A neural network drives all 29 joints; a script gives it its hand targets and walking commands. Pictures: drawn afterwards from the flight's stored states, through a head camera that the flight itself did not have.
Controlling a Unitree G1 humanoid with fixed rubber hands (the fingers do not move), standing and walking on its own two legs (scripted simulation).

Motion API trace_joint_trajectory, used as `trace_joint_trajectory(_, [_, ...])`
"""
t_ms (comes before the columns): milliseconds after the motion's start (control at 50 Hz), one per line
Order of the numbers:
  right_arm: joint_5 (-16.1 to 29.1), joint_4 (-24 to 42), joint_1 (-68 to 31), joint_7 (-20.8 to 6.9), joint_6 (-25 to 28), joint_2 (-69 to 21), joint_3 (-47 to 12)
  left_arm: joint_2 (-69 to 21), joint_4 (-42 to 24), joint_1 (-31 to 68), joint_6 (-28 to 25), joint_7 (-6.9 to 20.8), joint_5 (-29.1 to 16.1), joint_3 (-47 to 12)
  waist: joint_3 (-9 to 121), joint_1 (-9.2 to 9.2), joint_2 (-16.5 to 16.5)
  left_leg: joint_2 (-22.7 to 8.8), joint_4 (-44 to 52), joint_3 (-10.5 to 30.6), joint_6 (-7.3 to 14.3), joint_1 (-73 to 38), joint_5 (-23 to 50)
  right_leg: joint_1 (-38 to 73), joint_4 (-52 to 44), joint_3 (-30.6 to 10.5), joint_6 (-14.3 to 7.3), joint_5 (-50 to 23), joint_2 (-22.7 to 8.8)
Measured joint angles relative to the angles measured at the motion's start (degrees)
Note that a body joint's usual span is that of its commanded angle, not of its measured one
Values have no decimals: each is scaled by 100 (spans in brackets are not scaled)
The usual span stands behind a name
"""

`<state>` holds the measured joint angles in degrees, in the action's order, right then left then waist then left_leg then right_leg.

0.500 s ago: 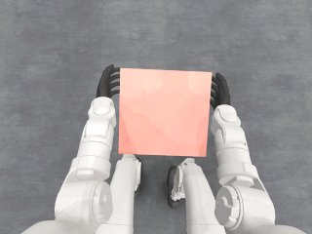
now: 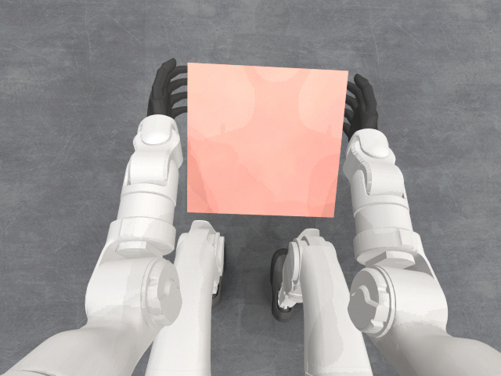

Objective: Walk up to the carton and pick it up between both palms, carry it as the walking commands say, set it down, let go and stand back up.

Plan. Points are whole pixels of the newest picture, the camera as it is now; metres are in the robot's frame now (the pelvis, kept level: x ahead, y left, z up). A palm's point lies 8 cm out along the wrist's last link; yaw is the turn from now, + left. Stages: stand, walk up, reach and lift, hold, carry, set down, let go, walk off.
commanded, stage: set down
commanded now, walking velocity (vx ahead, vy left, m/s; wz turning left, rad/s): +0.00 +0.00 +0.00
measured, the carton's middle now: (259, 140) +0.45 +0.01 -0.17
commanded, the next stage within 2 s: none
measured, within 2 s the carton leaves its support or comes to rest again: neither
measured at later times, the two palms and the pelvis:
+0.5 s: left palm (186, 120) +0.50 +0.15 -0.22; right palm (338, 131) +0.49 -0.15 -0.22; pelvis -0.04 +0.00 -0.06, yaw -1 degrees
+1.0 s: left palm (190, 120) +0.52 +0.15 -0.28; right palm (328, 129) +0.52 -0.15 -0.28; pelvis -0.03 +0.00 -0.11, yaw -2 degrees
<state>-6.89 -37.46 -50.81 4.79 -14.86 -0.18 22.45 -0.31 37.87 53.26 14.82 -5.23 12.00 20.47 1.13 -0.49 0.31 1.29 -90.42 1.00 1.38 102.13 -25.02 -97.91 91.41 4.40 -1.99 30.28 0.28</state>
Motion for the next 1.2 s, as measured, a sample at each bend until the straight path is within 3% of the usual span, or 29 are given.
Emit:
trace_joint_trajectory(240, [0,-156,-668,-8,-150,224,0,126,-1,648,246,-1,0,174,-328,0,0,8,-575,0,0,717,-27,-726,595,0,6,37,12])
trace_joint_trajectory(340, [6,-154,-1180,-9,-175,398,0,264,-2,1143,253,-17,0,192,-1050,0,0,8,-798,0,0,742,-30,-763,832,-2,5,44,24])
trace_joint_trajectory(420, [313,-54,-1722,51,-246,569,-20,435,-123,1625,274,-21,-15,192,-1883,0,0,9,-1032,0,0,733,-29,-762,1070,-6,4,44,39])
trace_joint_trajectory(500, [670,429,-2430,138,-308,810,-169,690,-749,2244,391,-37,-206,95,-3354,0,0,9,-1329,-1,-1,442,-44,-485,1368,-21,4,40,66])
trace_joint_trajectory(660, [973,439,-2416,382,-771,898,-513,888,-812,2095,849,-140,-592,-109,-3148,0,0,9,-1828,-10,-4,814,-134,-854,1871,-20,6,139,79])
trace_joint_trajectory(840, [710,-713,-3177,250,-541,1192,-504,1045,233,2857,652,-157,-592,138,-3112,-2,0,11,-1919,-13,-4,939,-148,-981,1968,-20,6,158,81])
trace_joint_trajectory(980, [610,-843,-3220,192,-441,1198,-507,1077,355,2876,503,-139,-592,148,-3127,-13,0,11,-2189,-22,-4,1355,-236,-1397,2245,-20,6,257,87])
trace_joint_trajectory(1120, [852,-837,-3225,300,-350,1238,-662,1252,473,3053,499,-97,-592,-21,-3133,-84,0,11,-2514,-30,-17,1560,-375,-1608,2583,-20,-8,398,100])
trace_joint_trajectory(1200, [854,-1030,-3354,181,-284,1306,-662,1343,747,3189,366,-45,-593,-21,-3113,-88,0,11,-2653,-37,-17,1697,-410,-1740,2723,-20,-9,439,100])
